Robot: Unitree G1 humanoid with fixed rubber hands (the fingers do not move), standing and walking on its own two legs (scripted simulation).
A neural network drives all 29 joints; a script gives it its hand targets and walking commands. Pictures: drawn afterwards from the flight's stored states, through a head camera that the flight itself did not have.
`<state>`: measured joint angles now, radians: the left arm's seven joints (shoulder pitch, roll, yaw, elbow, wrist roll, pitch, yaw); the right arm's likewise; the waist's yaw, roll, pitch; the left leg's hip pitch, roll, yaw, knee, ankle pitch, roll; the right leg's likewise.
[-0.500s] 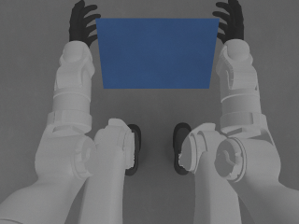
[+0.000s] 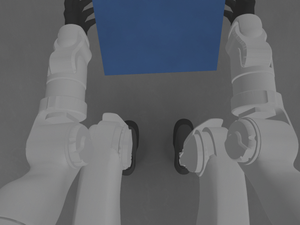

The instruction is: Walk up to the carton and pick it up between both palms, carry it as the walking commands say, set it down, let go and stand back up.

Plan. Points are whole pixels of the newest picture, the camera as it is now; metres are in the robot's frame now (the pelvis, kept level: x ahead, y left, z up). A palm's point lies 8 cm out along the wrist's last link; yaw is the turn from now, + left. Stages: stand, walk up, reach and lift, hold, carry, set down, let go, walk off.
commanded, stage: set down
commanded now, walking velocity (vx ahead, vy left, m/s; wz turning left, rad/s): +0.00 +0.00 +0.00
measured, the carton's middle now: (157, 32) +0.52 +0.01 -0.26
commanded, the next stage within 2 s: none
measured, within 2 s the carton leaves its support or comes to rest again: rests again in 1.76 s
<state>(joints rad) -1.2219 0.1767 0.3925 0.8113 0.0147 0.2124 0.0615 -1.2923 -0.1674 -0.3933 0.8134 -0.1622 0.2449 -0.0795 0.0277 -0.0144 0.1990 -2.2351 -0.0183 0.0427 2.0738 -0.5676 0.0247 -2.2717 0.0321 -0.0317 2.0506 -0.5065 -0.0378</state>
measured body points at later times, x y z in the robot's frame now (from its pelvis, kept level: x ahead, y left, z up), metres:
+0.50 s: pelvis +0.00 +0.00 -0.01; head +0.36 +0.00 +0.26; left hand +0.53 +0.19 -0.17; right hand +0.56 -0.16 -0.16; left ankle +0.11 +0.11 -0.37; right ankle +0.12 -0.10 -0.37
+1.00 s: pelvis +0.00 +0.00 -0.01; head +0.37 +0.00 +0.25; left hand +0.54 +0.19 -0.18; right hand +0.57 -0.16 -0.17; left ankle +0.11 +0.11 -0.37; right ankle +0.12 -0.10 -0.37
